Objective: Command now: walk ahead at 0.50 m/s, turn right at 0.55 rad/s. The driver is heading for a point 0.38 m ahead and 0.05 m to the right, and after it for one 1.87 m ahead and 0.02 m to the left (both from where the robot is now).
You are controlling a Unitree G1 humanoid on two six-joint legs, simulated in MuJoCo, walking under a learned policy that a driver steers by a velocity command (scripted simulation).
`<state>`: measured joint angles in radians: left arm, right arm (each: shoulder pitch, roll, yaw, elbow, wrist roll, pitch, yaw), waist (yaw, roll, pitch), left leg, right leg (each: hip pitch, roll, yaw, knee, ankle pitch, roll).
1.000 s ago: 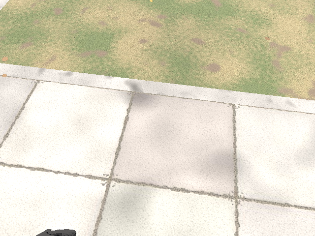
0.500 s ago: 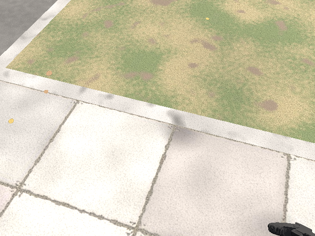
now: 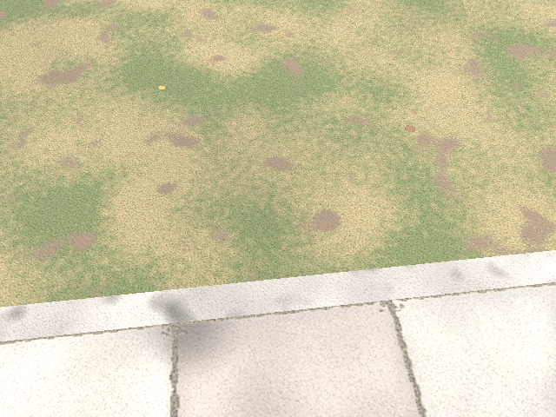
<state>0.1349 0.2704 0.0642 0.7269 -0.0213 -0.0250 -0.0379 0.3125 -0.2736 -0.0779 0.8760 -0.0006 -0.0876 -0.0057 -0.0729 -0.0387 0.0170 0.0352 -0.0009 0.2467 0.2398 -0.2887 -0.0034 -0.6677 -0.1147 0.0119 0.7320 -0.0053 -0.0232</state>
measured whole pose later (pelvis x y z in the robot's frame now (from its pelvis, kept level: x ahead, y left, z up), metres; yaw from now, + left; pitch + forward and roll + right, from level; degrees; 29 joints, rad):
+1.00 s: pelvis +0.35 -0.07 -0.01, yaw +7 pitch +3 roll -1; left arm 0.17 0.28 0.06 0.72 0.00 -0.01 0.02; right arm 0.17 -0.31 -0.08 0.64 0.01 0.05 -0.02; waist -0.02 0.02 0.02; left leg -0.43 -0.12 -0.19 0.49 -0.10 0.02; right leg -0.35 0.03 0.09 0.57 -0.29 0.03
